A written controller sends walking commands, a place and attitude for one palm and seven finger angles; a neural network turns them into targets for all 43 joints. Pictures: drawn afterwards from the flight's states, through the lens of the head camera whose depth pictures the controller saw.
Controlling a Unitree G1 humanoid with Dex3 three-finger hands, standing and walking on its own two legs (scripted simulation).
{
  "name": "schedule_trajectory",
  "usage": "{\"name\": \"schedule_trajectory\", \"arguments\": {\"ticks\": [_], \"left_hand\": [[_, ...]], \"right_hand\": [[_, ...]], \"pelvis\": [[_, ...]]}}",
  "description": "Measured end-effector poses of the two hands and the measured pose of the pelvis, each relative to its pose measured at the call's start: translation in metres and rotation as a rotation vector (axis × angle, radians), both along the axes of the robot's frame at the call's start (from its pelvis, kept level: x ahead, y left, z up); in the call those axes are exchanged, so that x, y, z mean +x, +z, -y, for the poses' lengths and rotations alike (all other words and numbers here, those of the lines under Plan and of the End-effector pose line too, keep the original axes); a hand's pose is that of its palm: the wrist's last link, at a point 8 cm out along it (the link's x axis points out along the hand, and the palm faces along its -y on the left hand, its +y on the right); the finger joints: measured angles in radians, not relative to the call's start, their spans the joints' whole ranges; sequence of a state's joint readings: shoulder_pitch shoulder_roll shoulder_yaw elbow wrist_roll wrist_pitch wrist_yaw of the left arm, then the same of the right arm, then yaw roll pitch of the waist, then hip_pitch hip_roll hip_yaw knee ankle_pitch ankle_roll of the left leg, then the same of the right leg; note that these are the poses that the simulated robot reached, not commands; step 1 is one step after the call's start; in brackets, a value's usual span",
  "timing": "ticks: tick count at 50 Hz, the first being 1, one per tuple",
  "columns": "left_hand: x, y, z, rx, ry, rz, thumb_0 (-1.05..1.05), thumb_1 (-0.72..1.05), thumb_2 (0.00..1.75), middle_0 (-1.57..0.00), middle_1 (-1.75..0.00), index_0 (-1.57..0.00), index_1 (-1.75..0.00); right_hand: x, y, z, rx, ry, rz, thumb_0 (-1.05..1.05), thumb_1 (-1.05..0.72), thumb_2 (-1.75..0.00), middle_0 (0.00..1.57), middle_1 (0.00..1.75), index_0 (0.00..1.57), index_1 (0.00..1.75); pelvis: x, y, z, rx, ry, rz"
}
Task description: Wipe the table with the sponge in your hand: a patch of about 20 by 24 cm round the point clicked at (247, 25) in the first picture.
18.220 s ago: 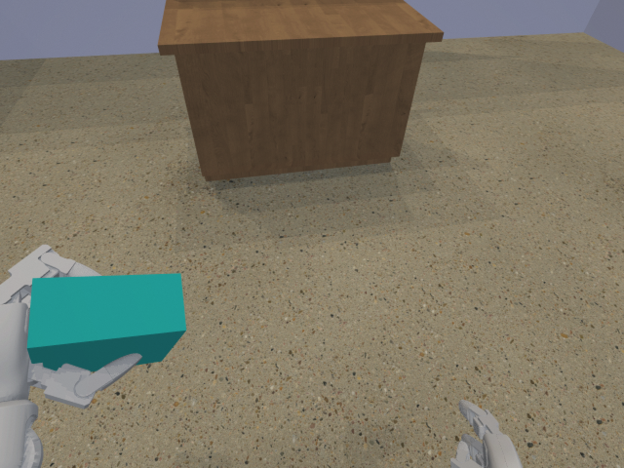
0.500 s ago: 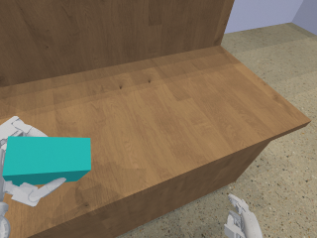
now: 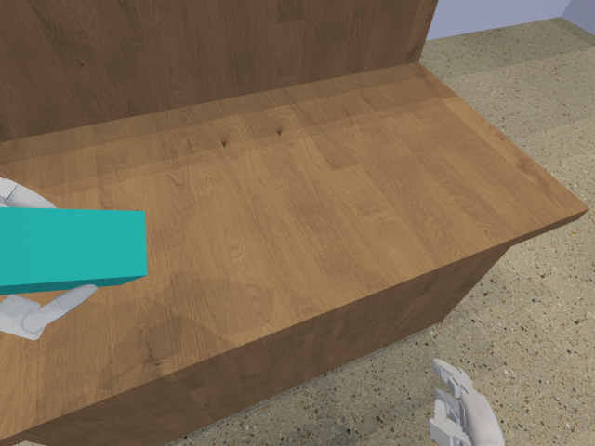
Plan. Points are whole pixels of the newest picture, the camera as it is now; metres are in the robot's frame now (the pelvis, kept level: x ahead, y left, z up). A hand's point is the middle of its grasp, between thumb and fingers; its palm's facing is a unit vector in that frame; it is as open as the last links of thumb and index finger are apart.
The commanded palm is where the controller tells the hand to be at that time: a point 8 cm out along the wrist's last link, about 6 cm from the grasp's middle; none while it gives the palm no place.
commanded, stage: come to a stop and stand still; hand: left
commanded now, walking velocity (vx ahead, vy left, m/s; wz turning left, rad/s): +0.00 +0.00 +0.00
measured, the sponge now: (85, 254) +0.26 +0.23 +0.18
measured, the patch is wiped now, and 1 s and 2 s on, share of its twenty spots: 0.00 0.00 0.00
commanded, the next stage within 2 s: look again from close up in 0.68 s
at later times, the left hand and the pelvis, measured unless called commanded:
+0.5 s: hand (8, 303) +0.21 +0.28 +0.16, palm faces +0.39 -0.85 -0.36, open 10.1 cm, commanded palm +0.15 +0.31 +0.18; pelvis -0.01 +0.03 +0.00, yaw +1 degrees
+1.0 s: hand (15, 316) +0.20 +0.28 +0.15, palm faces +0.34 -0.86 -0.38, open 10.1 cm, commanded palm +0.14 +0.31 +0.18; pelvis -0.02 +0.03 +0.00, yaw +0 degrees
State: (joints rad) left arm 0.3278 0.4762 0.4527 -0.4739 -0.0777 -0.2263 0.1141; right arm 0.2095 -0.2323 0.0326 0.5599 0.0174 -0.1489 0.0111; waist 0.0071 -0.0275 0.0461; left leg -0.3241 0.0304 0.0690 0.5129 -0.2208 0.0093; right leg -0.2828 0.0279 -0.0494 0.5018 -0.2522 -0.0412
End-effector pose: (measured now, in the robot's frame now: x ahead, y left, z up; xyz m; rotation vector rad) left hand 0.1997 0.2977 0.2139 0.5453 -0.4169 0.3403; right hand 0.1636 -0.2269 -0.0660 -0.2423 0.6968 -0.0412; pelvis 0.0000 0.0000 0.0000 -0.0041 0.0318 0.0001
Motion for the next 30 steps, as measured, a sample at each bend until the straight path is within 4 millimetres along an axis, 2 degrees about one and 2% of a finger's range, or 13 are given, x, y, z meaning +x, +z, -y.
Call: {"name": "schedule_trajectory", "arguments": {"ticks": [4, 7, 9, 14, 21, 26, 30], "left_hand": [[-0.008, -0.037, 0.009, -0.060, -0.065, -0.158, -0.01, -0.50, 1.02, -0.74, -1.36, -0.74, -1.35], [-0.013, -0.057, -0.001, -0.078, -0.040, -0.241, -0.01, -0.50, 1.02, -0.74, -1.36, -0.74, -1.35], [-0.016, -0.064, -0.012, -0.091, -0.003, -0.257, -0.01, -0.50, 1.02, -0.74, -1.36, -0.74, -1.35], [-0.024, -0.058, -0.028, -0.118, 0.065, -0.193, -0.01, -0.50, 1.02, -0.74, -1.36, -0.74, -1.35], [-0.030, -0.040, -0.024, -0.128, 0.032, -0.096, -0.01, -0.50, 1.02, -0.74, -1.36, -0.74, -1.35], [-0.030, -0.041, -0.027, -0.131, 0.025, -0.125, -0.01, -0.50, 1.02, -0.74, -1.36, -0.74, -1.35], [-0.032, -0.046, -0.028, -0.142, 0.028, -0.159, -0.01, -0.50, 1.02, -0.74, -1.35, -0.74, -1.35]], "right_hand": [[-0.016, -0.002, 0.008, -0.037, -0.047, -0.049, 0.01, -0.91, -0.90, 0.20, 0.30, 0.20, 0.30], [-0.024, -0.004, 0.009, -0.068, -0.057, -0.094, 0.01, -0.91, -0.90, 0.20, 0.30, 0.20, 0.30], [-0.026, -0.004, 0.006, -0.081, -0.049, -0.111, 0.01, -0.91, -0.90, 0.20, 0.30, 0.20, 0.30], [-0.018, -0.002, -0.009, -0.079, -0.006, -0.092, 0.01, -0.91, -0.90, 0.20, 0.30, 0.20, 0.30], [0.009, 0.008, -0.042, -0.017, 0.035, 0.027, 0.01, -0.91, -0.90, 0.20, 0.30, 0.20, 0.30], [0.016, 0.016, -0.060, 0.022, 0.040, 0.088, 0.01, -0.91, -0.90, 0.20, 0.30, 0.20, 0.30], [0.013, 0.018, -0.064, 0.027, 0.036, 0.094, 0.01, -0.91, -0.90, 0.20, 0.30, 0.21, 0.30]], "pelvis": [[0.003, 0.001, -0.008, 0.006, 0.004, 0.005], [0.003, 0.000, -0.011, 0.006, 0.014, 0.010], [0.003, 0.000, -0.012, 0.003, 0.022, 0.013], [0.000, -0.001, -0.018, -0.004, 0.032, 0.022], [-0.006, -0.001, -0.028, -0.010, 0.024, 0.035], [-0.011, 0.001, -0.031, -0.014, 0.014, 0.038], [-0.013, 0.002, -0.033, -0.016, 0.007, 0.040]]}}
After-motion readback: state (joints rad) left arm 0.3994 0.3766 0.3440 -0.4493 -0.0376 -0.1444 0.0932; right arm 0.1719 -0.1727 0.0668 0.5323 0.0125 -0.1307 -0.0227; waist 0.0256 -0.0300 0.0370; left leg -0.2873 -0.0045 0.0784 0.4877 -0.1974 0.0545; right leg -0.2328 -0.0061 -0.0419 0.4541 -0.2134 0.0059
